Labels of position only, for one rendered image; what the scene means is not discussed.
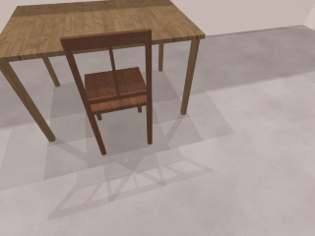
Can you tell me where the chair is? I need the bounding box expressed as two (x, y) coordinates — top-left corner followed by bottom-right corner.
(60, 29), (153, 155)

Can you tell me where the table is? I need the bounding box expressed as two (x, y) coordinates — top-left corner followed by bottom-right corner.
(0, 0), (206, 143)

